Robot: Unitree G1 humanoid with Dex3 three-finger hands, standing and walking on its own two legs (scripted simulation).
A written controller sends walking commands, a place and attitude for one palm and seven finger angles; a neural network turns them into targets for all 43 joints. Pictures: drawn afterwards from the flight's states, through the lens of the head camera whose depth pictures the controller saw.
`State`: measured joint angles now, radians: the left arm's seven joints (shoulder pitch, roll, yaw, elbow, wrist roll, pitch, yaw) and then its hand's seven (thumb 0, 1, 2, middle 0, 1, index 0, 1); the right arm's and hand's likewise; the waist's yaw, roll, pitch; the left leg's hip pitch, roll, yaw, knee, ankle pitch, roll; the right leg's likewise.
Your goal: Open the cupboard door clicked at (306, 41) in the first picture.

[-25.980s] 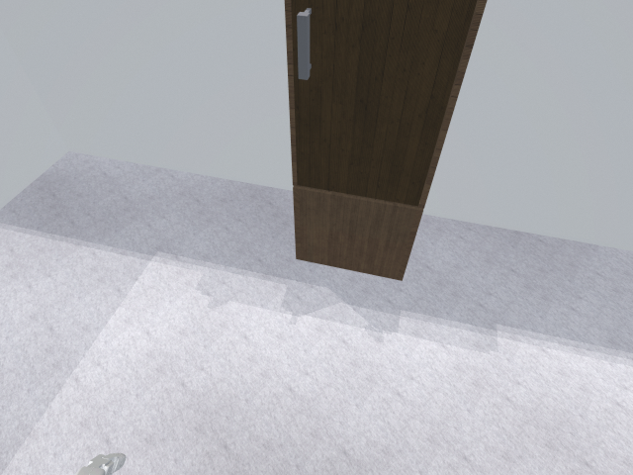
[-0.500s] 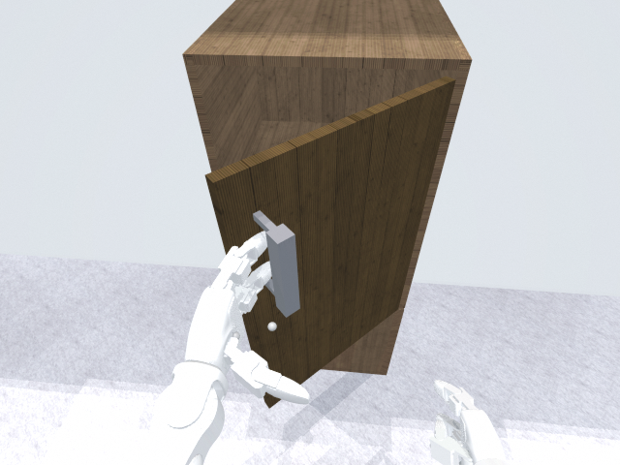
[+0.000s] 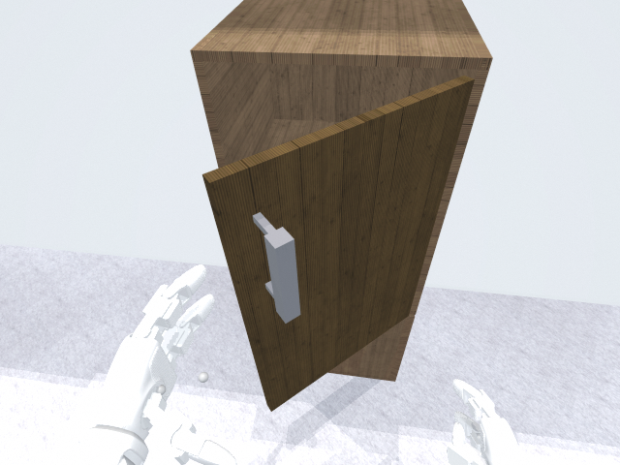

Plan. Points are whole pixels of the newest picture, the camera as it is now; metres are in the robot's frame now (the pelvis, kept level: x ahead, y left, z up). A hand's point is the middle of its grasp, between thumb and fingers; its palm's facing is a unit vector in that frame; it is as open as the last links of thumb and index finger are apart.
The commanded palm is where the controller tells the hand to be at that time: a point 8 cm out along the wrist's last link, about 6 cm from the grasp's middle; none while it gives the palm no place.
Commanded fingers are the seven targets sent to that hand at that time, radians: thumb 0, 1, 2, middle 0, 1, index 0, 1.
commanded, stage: slide the hand sideways off the handle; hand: left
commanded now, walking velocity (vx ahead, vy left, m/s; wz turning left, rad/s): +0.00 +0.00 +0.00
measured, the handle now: (275, 268) +0.32 +0.08 +0.13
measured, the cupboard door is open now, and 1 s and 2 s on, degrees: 43 43 43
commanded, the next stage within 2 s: draw the hand back to the body in 0.04 s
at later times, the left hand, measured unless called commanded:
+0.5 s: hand (158, 364) +0.18 +0.17 +0.13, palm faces -0.04 -1.00 -0.07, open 16.3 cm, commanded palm +0.14 +0.23 +0.15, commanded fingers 0.00 -0.50 0.30 -0.15 -0.30 -0.15 -0.30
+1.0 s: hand (80, 345) +0.19 +0.25 +0.15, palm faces +0.31 -0.89 -0.33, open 13.2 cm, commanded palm +0.14 +0.29 +0.17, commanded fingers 0.00 0.34 0.66 -0.18 -0.30 -0.18 -0.30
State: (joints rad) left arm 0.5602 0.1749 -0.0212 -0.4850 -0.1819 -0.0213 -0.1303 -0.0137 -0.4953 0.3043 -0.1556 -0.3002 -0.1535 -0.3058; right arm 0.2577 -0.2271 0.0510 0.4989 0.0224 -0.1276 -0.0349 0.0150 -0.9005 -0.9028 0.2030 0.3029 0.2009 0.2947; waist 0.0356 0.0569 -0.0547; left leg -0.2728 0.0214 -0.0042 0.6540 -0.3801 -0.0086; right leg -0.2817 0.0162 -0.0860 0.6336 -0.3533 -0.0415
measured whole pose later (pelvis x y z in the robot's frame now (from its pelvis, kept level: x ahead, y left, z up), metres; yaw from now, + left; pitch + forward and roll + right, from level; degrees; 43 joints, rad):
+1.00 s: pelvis +0.00 +0.03 +0.02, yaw -1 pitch -4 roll -1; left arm 0.52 0.30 0.17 -0.47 -0.04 -0.07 0.12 -0.01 0.01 0.52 -0.17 -0.30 -0.17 -0.30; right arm 0.21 -0.21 0.06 0.61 -0.01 -0.15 -0.07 0.01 -0.90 -0.90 0.20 0.30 0.20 0.30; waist 0.06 0.05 0.02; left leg -0.12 -0.01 0.03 0.48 -0.30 0.03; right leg -0.13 -0.01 -0.05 0.43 -0.24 0.00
